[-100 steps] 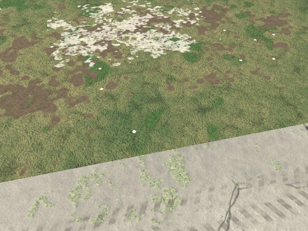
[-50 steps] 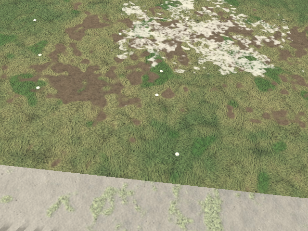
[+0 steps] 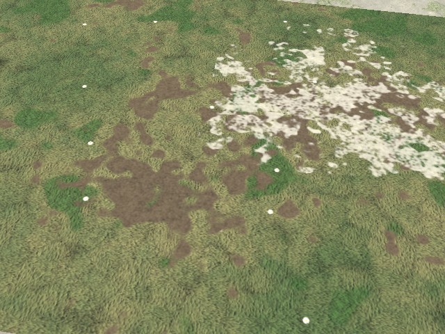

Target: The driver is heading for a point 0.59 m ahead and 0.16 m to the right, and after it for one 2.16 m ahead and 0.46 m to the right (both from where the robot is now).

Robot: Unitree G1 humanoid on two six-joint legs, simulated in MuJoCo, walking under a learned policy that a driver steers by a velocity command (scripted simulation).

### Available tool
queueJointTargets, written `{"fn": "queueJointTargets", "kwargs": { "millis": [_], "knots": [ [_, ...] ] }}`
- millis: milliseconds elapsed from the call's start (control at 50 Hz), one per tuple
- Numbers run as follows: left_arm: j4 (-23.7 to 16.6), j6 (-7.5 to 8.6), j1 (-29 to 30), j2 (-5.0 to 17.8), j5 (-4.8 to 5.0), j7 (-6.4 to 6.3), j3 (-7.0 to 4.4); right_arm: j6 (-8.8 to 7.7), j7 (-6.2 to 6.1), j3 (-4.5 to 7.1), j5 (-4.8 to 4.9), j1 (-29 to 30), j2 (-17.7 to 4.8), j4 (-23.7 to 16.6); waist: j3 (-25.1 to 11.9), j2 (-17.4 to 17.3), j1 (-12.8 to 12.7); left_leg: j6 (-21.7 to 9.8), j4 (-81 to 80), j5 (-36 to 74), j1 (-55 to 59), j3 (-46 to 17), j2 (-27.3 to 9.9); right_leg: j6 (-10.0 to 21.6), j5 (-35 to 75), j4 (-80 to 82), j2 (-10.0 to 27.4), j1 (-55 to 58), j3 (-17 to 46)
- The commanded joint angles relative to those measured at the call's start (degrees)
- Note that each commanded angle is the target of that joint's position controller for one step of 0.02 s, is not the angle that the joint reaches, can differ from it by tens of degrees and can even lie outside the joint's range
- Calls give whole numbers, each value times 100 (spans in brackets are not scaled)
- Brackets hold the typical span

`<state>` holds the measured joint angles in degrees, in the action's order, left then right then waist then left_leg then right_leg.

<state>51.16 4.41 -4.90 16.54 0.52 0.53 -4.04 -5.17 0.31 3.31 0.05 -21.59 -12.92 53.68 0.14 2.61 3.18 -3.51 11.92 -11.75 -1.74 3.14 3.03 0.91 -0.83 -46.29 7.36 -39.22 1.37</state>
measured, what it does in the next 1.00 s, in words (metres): walks ahead, turning right: right foot, then left foot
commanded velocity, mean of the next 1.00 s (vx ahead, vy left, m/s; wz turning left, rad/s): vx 0.49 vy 0.00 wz -0.44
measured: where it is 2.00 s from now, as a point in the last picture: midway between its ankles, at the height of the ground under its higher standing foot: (283, 239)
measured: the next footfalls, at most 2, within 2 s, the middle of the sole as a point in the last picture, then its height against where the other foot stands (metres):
right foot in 0.22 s outside the picture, level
left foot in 0.72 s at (210, 289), level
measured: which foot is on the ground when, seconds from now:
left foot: down 0.00-0.22, up 0.24-0.70, down 0.72-1.00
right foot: up 0.00-0.20, down 0.22-0.72, up 0.74-1.00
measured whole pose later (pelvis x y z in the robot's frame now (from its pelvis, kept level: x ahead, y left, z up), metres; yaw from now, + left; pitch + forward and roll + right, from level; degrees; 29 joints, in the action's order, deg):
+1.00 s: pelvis +0.58 -0.09 +0.00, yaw -30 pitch +1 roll +2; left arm 39.2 1.1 -10.8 18.4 1.4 0.4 -4.7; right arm -5.8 0.2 4.0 -0.4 -17.4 -15.5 47.5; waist 1.8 2.8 3.3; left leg -1.6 16.6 -11.7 -6.3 7.5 1.0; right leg -0.2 -10.8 -57.1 5.5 -39.1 3.6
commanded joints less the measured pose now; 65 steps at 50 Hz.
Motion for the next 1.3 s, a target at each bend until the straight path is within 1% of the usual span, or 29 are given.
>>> {"fn": "queueJointTargets", "kwargs": {
  "millis": [20,140,180,220,240,260,280,300,340,440,520,600,660,700,720,740,760,780,800,840,1020,1120,1160,1200,1220,1240,1260,1280,1300],
  "knots": [
    [-470,68,724,99,11,66,53,-86,-79,188,38,60,-963,-262,465,-598,-16,-727,-711,1147,-395,-663,-1367,-52,798,951,-169,46,-188],
    [-789,104,1263,198,107,304,108,35,-124,234,46,-227,-1026,-24,572,-590,24,-556,-281,1960,811,-169,-1810,360,319,1609,-381,-19,-246],
    [-778,98,896,416,100,344,11,100,-163,274,14,-115,-1167,-76,175,-815,-229,-411,434,3978,1099,38,-1832,564,-216,1545,-724,696,-495],
    [-403,46,-594,849,102,297,-254,210,-223,253,-42,-10,-1188,-177,-716,-838,-973,-104,2497,5180,651,441,-1526,849,-263,1632,-1124,2733,-670],
    [-269,-5,-1546,1286,62,209,-387,191,-259,179,-147,-133,-1077,-353,-1422,-87,-1191,104,4371,3308,-920,512,-1261,1227,-258,1442,-114,4612,901],
    [-216,-3,-1694,1505,104,240,-400,8,-101,-83,-150,-810,-228,-432,-2103,1250,-587,448,6242,-1796,-3318,-123,-17,2309,-1851,2285,1157,6394,4130],
    [-243,-10,-1705,1025,101,215,-278,-217,-38,23,83,-143,-801,-499,-1972,687,-969,300,6791,-1936,-3995,-983,-170,2075,-2318,2907,1052,6401,4431],
    [-326,22,-1336,865,71,181,-240,-345,-16,84,248,442,-1051,-721,-1148,471,-955,181,6736,-1457,-4385,-935,-439,1844,-1873,3007,899,5728,3605],
    [-550,84,-638,667,4,166,-173,-411,-108,126,63,823,-1054,-803,-436,-434,-537,187,5875,-759,-3811,-877,-848,1667,-564,3178,513,4001,2551],
    [-662,89,-670,737,18,11,-169,-128,-171,129,-101,1012,-805,-1089,-21,-94,-214,569,4454,-248,-3308,-718,-1007,1684,229,3635,143,2548,1700],
    [-647,13,-1053,877,69,-98,-221,-151,-123,41,-102,1950,-610,-1390,112,4,-563,672,2561,1481,-2866,-574,-640,1257,18,3503,-341,2167,1192],
    [-564,-83,-1507,837,125,-125,-216,-213,-18,39,28,2508,-717,-1632,58,153,-786,654,1754,1767,-2558,-658,-376,1120,-376,3091,-197,2586,1604],
    [-620,-152,-1537,842,91,-166,-229,-294,47,117,57,2387,-971,-1671,-38,316,-615,475,1449,1024,-2356,-780,-344,1015,-344,2470,40,3188,2159],
    [-733,-163,-1400,656,49,-153,-166,-353,11,240,9,1472,-1210,-1475,-492,362,-112,149,1192,881,-992,-727,-458,769,98,1580,-276,3003,2062],
    [-869,-135,-1367,326,-34,-123,-40,-364,-41,328,-88,554,-1537,-1396,-1307,-126,289,-241,1400,629,502,-1538,-1382,555,-482,51,-624,2313,1597],
    [-1031,-68,-2201,-32,130,-106,71,-261,-32,446,-130,31,-1965,-1191,-2097,-2037,-36,-1173,992,-478,2422,-4099,-2700,178,-3095,-1776,-1413,284,803],
    [-943,-62,-2164,565,209,-122,-14,-215,0,338,-18,90,-1438,-1261,-1833,-1726,61,-1117,676,-1651,2291,-4748,-2807,116,-3276,-2595,-926,-484,913],
    [-1014,-96,-1573,926,190,-126,-119,-180,-18,235,-8,362,-1062,-1349,-1051,-1102,213,-841,582,-1606,1603,-3842,-2533,75,-2735,-2824,-720,-697,852],
    [-1093,-129,-1253,884,130,-140,-131,-141,-21,189,-54,666,-974,-1380,-585,-692,121,-684,489,-879,871,-3076,-2277,20,-2300,-2759,-523,-549,654],
    [-1217,-167,-1094,698,88,-92,-160,-121,-22,122,-115,956,-795,-1314,-106,-829,-137,-588,189,68,-89,-2119,-1894,-6,-1841,-2320,-214,-192,619],
    [-1652,-218,-312,121,53,67,16,-150,-10,253,-4,697,-1113,-955,142,-543,-63,-713,-387,1479,-412,-284,-1646,-75,-174,-104,-117,73,263],
    [-1954,-59,594,183,37,194,62,22,32,281,185,214,-1400,-653,475,-601,92,-700,-104,2002,-10,-422,-1778,68,-265,1219,-387,438,-179],
    [-1926,6,358,403,-6,205,-30,110,-2,301,192,197,-1522,-567,204,-806,-161,-488,542,3217,293,-481,-1776,197,-407,1659,-625,1051,-218],
    [-1542,47,-892,864,-154,126,-239,106,-39,218,184,273,-1359,-579,-700,-799,-845,-34,2075,3681,-326,-188,-1254,486,1136,2068,-653,3288,-255],
    [-1423,11,-1756,1363,-316,11,-338,49,-38,39,-51,345,-909,-833,-1689,35,-1102,324,3872,1124,-1700,17,-787,878,3640,1471,715,5170,988],
    [-1530,-75,-1575,1488,-361,-7,-289,22,2,-111,-2,-740,-474,-681,-2799,1253,-643,604,5586,-2998,-3098,-589,-190,1891,4584,1441,2179,6507,2694],
    [-1582,-158,-1521,1090,-261,5,-238,62,-18,86,161,-421,-1180,-562,-2767,591,-936,635,6014,-2858,-3193,-1103,-395,1761,3984,1703,1820,5870,2340],
    [-1540,-166,-1173,884,-161,11,-158,113,-34,134,267,73,-1239,-755,-1839,576,-802,627,6025,-2627,-3691,-896,-578,1554,3575,1855,1520,5287,1577],
    [-1459,-156,-849,686,-91,13,-103,197,-97,117,203,210,-1081,-737,-1298,289,-596,671,5758,-2237,-3718,-731,-777,1361,2969,2114,1242,4548,1189]
  ]
}}
Keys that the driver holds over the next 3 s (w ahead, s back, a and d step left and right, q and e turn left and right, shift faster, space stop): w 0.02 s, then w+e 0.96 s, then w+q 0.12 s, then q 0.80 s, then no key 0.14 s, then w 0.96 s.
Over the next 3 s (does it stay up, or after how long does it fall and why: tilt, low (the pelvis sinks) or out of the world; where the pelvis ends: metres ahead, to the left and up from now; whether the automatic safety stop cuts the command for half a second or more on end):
stays up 1.16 -0.22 -0.02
